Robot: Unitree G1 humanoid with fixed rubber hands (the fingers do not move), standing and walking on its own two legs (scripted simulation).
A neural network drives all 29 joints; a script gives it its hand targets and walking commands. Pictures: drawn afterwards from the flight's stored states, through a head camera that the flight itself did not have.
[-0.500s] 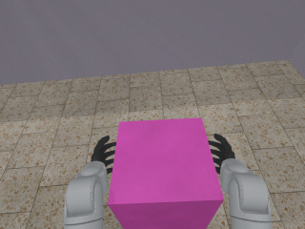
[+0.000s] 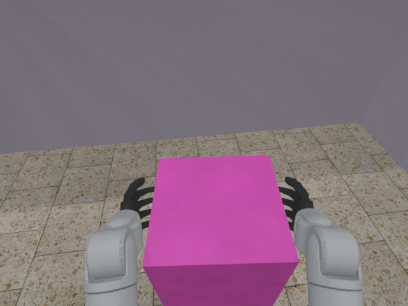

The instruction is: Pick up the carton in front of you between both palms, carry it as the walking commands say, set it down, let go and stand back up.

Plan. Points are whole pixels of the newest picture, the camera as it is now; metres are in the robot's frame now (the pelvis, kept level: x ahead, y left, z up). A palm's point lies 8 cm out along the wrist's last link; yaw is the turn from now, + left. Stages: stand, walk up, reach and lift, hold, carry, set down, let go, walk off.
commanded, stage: carry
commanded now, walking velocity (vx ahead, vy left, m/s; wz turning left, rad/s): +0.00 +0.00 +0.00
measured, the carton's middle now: (216, 237) +0.27 +0.00 +0.01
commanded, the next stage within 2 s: hold in 1.18 s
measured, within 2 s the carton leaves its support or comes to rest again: neither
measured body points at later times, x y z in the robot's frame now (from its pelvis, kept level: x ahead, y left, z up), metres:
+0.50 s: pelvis -0.03 -0.01 +0.00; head -0.06 +0.00 +0.45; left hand +0.25 +0.14 +0.06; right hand +0.24 -0.16 +0.06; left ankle +0.01 +0.09 -0.73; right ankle -0.10 -0.11 -0.73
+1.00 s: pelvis -0.06 -0.01 +0.00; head -0.08 +0.00 +0.45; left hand +0.25 +0.14 +0.03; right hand +0.25 -0.16 +0.03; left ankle +0.01 +0.09 -0.73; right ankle -0.10 -0.11 -0.73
